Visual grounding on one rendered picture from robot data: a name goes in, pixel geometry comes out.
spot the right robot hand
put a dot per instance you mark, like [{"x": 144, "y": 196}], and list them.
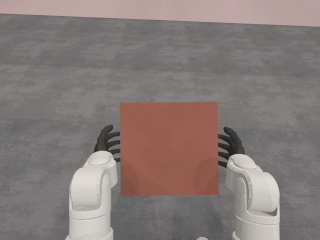
[{"x": 234, "y": 147}]

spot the carton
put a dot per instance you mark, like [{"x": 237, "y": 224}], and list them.
[{"x": 169, "y": 148}]

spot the robot left forearm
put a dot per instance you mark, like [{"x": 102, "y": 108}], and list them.
[{"x": 90, "y": 198}]

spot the left robot hand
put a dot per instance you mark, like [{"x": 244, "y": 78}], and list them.
[{"x": 103, "y": 144}]

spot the robot right forearm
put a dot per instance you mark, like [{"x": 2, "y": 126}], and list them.
[{"x": 256, "y": 200}]

